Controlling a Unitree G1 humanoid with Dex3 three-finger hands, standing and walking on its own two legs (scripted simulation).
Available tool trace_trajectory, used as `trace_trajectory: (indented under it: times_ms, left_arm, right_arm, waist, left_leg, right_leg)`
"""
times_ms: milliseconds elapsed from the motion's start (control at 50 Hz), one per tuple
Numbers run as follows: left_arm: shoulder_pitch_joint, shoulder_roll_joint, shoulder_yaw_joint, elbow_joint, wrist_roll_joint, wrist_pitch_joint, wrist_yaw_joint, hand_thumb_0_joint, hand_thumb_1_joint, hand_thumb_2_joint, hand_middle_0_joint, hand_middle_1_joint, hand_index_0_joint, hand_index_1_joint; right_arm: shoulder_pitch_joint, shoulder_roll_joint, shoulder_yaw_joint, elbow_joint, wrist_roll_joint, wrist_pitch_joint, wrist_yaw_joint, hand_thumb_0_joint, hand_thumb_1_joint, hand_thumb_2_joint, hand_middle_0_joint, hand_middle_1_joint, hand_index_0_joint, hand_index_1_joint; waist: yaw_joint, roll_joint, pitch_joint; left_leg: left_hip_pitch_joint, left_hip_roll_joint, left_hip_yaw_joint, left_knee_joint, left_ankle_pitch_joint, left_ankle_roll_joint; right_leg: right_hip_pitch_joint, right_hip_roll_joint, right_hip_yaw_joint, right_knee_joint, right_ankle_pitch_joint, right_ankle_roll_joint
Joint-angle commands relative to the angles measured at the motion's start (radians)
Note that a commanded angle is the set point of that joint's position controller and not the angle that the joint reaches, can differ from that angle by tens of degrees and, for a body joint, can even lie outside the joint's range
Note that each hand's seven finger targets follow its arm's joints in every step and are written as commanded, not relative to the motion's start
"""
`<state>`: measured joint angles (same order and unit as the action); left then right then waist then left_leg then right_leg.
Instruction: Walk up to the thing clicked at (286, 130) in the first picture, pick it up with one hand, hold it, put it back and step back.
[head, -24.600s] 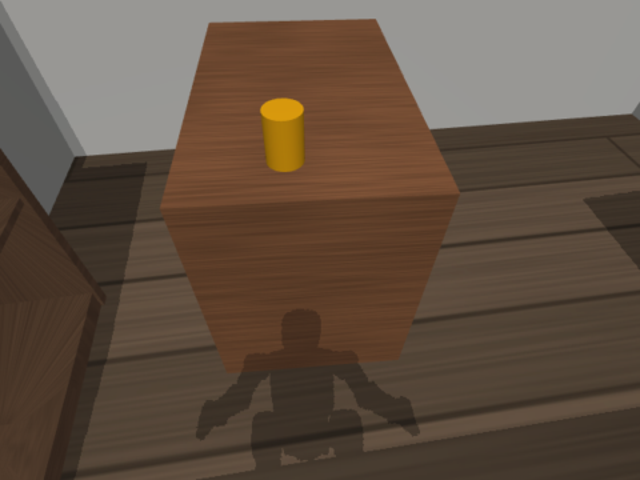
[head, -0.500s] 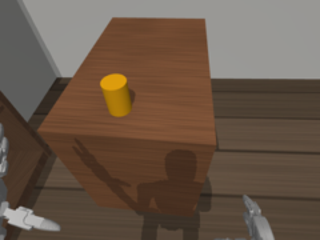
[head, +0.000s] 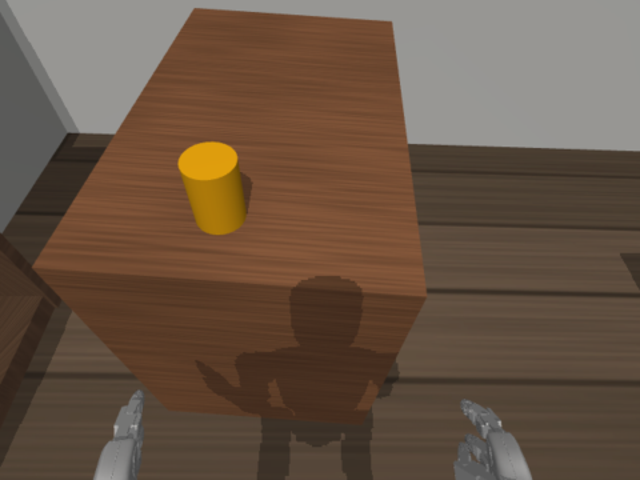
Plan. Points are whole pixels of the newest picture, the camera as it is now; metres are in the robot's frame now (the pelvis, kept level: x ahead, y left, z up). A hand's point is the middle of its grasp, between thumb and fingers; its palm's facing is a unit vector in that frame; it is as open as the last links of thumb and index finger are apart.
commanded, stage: home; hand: left
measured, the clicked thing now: (215, 190) +0.51 +0.16 +0.04
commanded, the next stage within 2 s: none
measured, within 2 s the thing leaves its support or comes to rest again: neither
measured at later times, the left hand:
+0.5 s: hand (178, 471) +0.16 +0.18 -0.11, palm faces -0.01 -0.95 -0.30, open 17.4 cm
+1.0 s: hand out of the picture +0.03 +0.24 -0.14, palm faces -0.04 -0.92 -0.38, open 17.5 cm
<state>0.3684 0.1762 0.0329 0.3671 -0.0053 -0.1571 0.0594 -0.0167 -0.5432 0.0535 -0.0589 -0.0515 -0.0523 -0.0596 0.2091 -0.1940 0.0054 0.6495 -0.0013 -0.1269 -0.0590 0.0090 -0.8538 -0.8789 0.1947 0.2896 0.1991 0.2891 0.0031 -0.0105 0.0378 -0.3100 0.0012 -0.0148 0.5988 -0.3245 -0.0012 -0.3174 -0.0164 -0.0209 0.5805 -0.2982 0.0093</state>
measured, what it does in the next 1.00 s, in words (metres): stands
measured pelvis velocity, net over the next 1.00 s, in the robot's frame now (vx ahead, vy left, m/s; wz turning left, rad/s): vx -0.02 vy -0.02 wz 0.01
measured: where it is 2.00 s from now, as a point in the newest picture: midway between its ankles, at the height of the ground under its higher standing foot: outside the picture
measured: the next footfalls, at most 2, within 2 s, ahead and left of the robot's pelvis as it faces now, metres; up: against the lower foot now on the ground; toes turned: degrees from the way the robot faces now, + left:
none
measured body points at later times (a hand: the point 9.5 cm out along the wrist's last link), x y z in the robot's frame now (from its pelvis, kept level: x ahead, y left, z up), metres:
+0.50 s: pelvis +0.01 -0.01 +0.00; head +0.03 -0.01 +0.45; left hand +0.16 +0.23 -0.09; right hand +0.15 -0.26 -0.11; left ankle -0.01 +0.12 -0.73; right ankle +0.00 -0.13 -0.73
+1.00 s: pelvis -0.02 -0.02 +0.01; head -0.03 -0.03 +0.46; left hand +0.03 +0.29 -0.11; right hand +0.03 -0.31 -0.13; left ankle -0.01 +0.12 -0.73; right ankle +0.00 -0.13 -0.73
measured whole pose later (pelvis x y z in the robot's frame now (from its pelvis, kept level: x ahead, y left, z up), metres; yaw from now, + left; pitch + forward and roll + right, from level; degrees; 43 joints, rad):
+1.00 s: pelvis -0.02 -0.02 +0.01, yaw +0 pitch -3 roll +0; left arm 0.18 0.36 -0.02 1.08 0.02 -0.02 0.01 -0.01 -0.54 0.05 -0.06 -0.05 -0.05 -0.06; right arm 0.20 -0.35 0.00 1.07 -0.03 0.01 0.02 0.01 -0.90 -0.90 0.20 0.30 0.20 0.30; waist 0.00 0.02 0.03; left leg -0.16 0.01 -0.02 0.39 -0.19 -0.02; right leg -0.18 -0.01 -0.03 0.42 -0.19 -0.01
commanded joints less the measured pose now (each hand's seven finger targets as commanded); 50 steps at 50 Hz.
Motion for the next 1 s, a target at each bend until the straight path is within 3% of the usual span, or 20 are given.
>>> trace_trajectory:
  times_ms: [0,100,140,160,220,260,320,380,400,420,460,520,640,700,880,940,980]
  left_arm:
    - [-0.153,0.107,0.022,-0.107,0.005,-0.041,0.027,0.0,-0.544,0.06,-0.05,-0.054,-0.05,-0.054]
    - [-0.15,0.132,0.031,-0.102,0.005,-0.005,0.05,0.0,-0.564,0.047,-0.048,-0.05,-0.047,-0.05]
    - [-0.109,0.089,0.0,-0.049,0.003,0.017,0.053,0.0,-0.551,0.055,-0.049,-0.051,-0.048,-0.052]
    - [-0.084,0.089,0.006,-0.045,0.001,0.021,0.054,0.0,-0.545,0.058,-0.049,-0.053,-0.049,-0.053]
    - [-0.066,0.072,-0.003,-0.012,0.001,0.037,0.052,0.0,-0.534,0.065,-0.051,-0.055,-0.05,-0.055]
    - [-0.063,0.095,0.019,-0.016,0.0,0.04,0.051,0.0,-0.542,0.06,-0.05,-0.054,-0.05,-0.054]
    - [-0.14,0.113,0.025,-0.057,-0.003,0.046,0.051,0.0,-0.535,0.064,-0.051,-0.054,-0.05,-0.055]
    - [-0.158,0.14,0.053,-0.077,0.0,0.052,0.057,0.0,-0.523,0.071,-0.052,-0.056,-0.051,-0.057]
    - [-0.099,0.328,0.061,0.17,0.064,0.067,0.025,0.0,-0.542,0.061,-0.05,-0.055,-0.05,-0.055]
    - [-0.081,0.331,0.066,0.187,0.064,0.079,0.012,0.0,-0.564,0.047,-0.048,-0.05,-0.047,-0.05]
    - [-0.107,0.297,0.049,0.204,0.055,0.082,-0.002,0.0,-0.559,0.05,-0.048,-0.05,-0.048,-0.051]
    - [-0.185,0.294,0.022,0.271,0.039,0.084,-0.019,0.0,-0.552,0.054,-0.049,-0.052,-0.048,-0.052]
    - [-0.229,0.341,0.003,0.419,0.038,0.09,-0.029,0.0,-0.559,0.05,-0.048,-0.05,-0.047,-0.05]
    - [-0.23,0.355,-0.002,0.486,0.032,0.095,-0.033,0.0,-0.55,0.055,-0.049,-0.051,-0.048,-0.052]
    - [-0.252,0.419,-0.011,0.629,0.029,0.11,-0.039,0.0,-0.571,0.043,-0.047,-0.048,-0.046,-0.049]
    - [-0.248,0.416,-0.011,0.66,0.025,0.113,-0.04,0.0,-0.574,0.042,-0.046,-0.048,-0.046,-0.048]
    - [-0.252,0.42,-0.009,0.678,0.025,0.116,-0.042,0.0,-0.576,0.04,-0.046,-0.048,-0.046,-0.048]
  right_arm:
    - [-0.026,-0.134,-0.042,-0.101,0.005,-0.034,-0.024,0.0,-0.896,-0.902,0.201,0.301,0.201,0.301]
    - [-0.038,-0.143,-0.046,-0.11,0.007,-0.031,-0.031,0.0,-0.895,-0.902,0.201,0.301,0.201,0.301]
    - [-0.045,-0.147,-0.049,-0.113,0.008,-0.03,-0.029,0.0,-0.895,-0.902,0.201,0.301,0.201,0.301]
    - [-0.058,-0.14,-0.044,-0.117,0.01,-0.025,-0.026,0.0,-0.896,-0.902,0.201,0.301,0.201,0.301]
    - [-0.054,-0.146,-0.049,-0.116,0.012,-0.014,-0.019,0.0,-0.896,-0.902,0.201,0.301,0.201,0.301]
    - [-0.051,-0.145,-0.05,-0.119,0.015,-0.001,-0.017,0.0,-0.896,-0.902,0.201,0.301,0.201,0.301]
    - [-0.058,-0.143,-0.045,-0.121,0.015,0.01,-0.015,0.0,-0.896,-0.902,0.201,0.301,0.201,0.301]
    - [-0.046,-0.138,-0.045,-0.124,0.016,0.019,-0.02,0.0,-0.895,-0.902,0.201,0.301,0.201,0.301]
    - [0.0,-0.274,-0.09,0.008,-0.06,0.051,0.009,0.0,-0.896,-0.902,0.201,0.301,0.201,0.301]
    - [0.013,-0.289,-0.093,0.023,-0.057,0.069,0.019,0.0,-0.896,-0.902,0.201,0.301,0.201,0.301]
    - [-0.005,-0.273,-0.086,0.024,-0.042,0.075,0.03,0.0,-0.896,-0.902,0.201,0.301,0.201,0.301]
    - [-0.044,-0.269,-0.073,0.057,-0.027,0.079,0.048,0.0,-0.896,-0.902,0.201,0.301,0.201,0.301]
    - [-0.083,-0.299,-0.067,0.161,-0.03,0.094,0.06,0.0,-0.895,-0.902,0.201,0.301,0.201,0.301]
    - [-0.085,-0.316,-0.06,0.214,-0.027,0.096,0.063,0.0,-0.895,-0.902,0.201,0.301,0.201,0.301]
    - [-0.071,-0.349,-0.044,0.333,-0.023,0.108,0.065,0.0,-0.896,-0.902,0.201,0.301,0.201,0.301]
    - [-0.072,-0.362,-0.04,0.356,-0.025,0.103,0.063,0.0,-0.895,-0.902,0.201,0.301,0.201,0.301]
    - [-0.063,-0.355,-0.036,0.366,-0.026,0.106,0.062,0.0,-0.896,-0.902,0.201,0.301,0.201,0.301]
  waist:
    - [-0.021,0.082,-0.186]
    - [0.001,0.039,-0.244]
    - [0.0,-0.003,-0.213]
    - [0.015,-0.002,-0.18]
    - [0.012,-0.027,-0.161]
    - [0.02,-0.028,-0.166]
    - [0.004,-0.004,-0.138]
    - [0.006,0.011,-0.196]
    - [-0.009,0.018,-0.214]
    - [-0.002,0.039,-0.257]
    - [-0.005,0.041,-0.244]
    - [-0.009,0.015,-0.15]
    - [-0.011,-0.007,-0.036]
    - [-0.002,0.021,-0.056]
    - [-0.002,-0.02,-0.012]
    - [0.006,0.021,-0.02]
    - [0.004,0.003,0.0]
  left_leg:
    - [0.071,0.001,0.026,-0.058,0.299,-0.008]
    - [0.089,0.003,0.025,-0.059,0.32,-0.004]
    - [0.067,0.005,0.025,-0.064,0.32,-0.004]
    - [0.052,0.001,0.031,-0.068,0.296,-0.001]
    - [0.039,0.0,0.036,-0.076,0.289,0.001]
    - [0.044,-0.003,0.043,-0.067,0.315,0.003]
    - [0.047,-0.004,0.049,-0.073,0.298,0.004]
    - [0.076,-0.009,0.057,-0.064,0.337,0.008]
    - [0.109,0.082,-0.031,0.006,0.516,0.019]
    - [0.122,0.082,-0.032,0.0,0.543,0.033]
    - [0.149,0.095,-0.047,-0.03,0.521,0.042]
    - [0.086,0.088,-0.058,-0.103,0.282,0.039]
    - [0.103,0.089,-0.081,-0.175,0.186,0.032]
    - [0.097,0.095,-0.09,-0.218,0.186,0.032]
    - [0.137,0.086,-0.097,-0.278,0.071,0.027]
    - [0.103,0.099,-0.113,-0.313,0.046,0.027]
    - [0.092,0.093,-0.109,-0.314,0.02,0.027]
  right_leg:
    - [0.042,0.023,-0.034,-0.041,0.251,-0.031]
    - [0.098,0.026,-0.036,-0.045,0.276,-0.028]
    - [0.102,0.029,-0.04,-0.048,0.277,-0.026]
    - [0.097,0.024,-0.036,-0.059,0.26,-0.024]
    - [0.091,0.025,-0.04,-0.062,0.257,-0.022]
    - [0.096,0.021,-0.034,-0.065,0.29,-0.019]
    - [0.081,0.018,-0.026,-0.072,0.283,-0.016]
    - [0.121,0.011,-0.014,-0.061,0.344,-0.013]
    - [0.13,-0.097,0.077,0.01,0.558,-0.065]
    - [0.169,-0.105,0.081,0.022,0.576,-0.077]
    - [0.144,-0.097,0.074,0.013,0.497,-0.075]
    - [0.107,-0.09,0.081,-0.064,0.282,-0.063]
    - [0.057,-0.098,0.103,-0.169,0.153,-0.058]
    - [0.133,-0.093,0.096,-0.183,0.165,-0.05]
    - [0.091,-0.11,0.137,-0.31,-0.056,-0.045]
    - [0.147,-0.1,0.121,-0.286,0.004,-0.039]
    - [0.13,-0.102,0.131,-0.305,-0.049,-0.039]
